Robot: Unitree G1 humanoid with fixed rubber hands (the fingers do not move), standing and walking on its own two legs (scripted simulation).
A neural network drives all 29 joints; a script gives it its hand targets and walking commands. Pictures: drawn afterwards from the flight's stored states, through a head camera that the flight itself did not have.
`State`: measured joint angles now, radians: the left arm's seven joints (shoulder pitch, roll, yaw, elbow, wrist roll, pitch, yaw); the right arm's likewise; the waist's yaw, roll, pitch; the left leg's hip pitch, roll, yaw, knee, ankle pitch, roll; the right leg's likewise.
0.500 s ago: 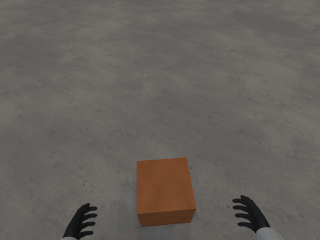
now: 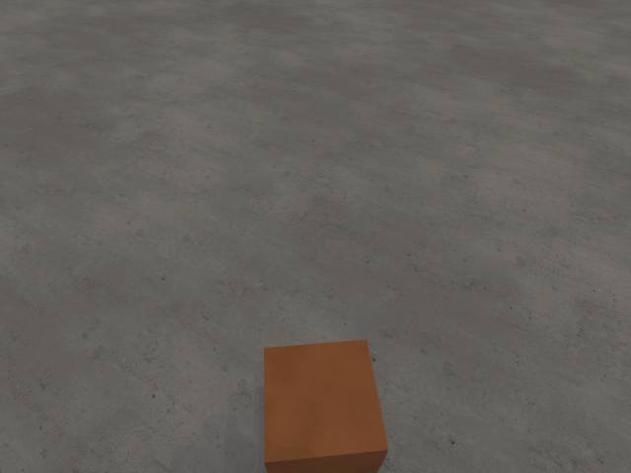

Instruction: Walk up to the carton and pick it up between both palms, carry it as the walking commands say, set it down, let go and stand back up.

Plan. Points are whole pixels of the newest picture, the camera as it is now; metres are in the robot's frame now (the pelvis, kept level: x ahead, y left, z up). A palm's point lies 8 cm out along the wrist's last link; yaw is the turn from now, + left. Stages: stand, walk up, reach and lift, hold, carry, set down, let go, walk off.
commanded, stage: stand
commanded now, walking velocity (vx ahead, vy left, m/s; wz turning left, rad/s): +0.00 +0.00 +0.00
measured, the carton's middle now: (320, 412) +0.42 -0.01 -0.64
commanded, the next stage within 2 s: none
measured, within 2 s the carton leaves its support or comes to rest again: neither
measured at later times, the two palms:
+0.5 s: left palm out of the picture -0.03 +0.25 -0.14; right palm out of the picture -0.02 -0.23 -0.13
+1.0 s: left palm out of the picture -0.08 +0.24 -0.15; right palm out of the picture -0.08 -0.19 -0.13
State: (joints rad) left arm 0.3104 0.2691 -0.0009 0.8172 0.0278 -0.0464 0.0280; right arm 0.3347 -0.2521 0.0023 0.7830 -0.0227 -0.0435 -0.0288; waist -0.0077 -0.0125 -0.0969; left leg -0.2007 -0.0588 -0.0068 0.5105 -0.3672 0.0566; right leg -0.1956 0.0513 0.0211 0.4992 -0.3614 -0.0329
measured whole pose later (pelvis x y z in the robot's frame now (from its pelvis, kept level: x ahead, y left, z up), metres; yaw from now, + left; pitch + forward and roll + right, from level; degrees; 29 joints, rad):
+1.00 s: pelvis -0.03 +0.02 +0.01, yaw +0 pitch -1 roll -1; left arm 0.34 0.16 -0.05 1.19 0.01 0.01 0.05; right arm 0.39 -0.15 0.06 1.11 -0.02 -0.02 -0.05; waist 0.00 -0.01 -0.01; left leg -0.12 -0.09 0.00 0.44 -0.29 0.09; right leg -0.12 0.02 0.03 0.43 -0.29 0.00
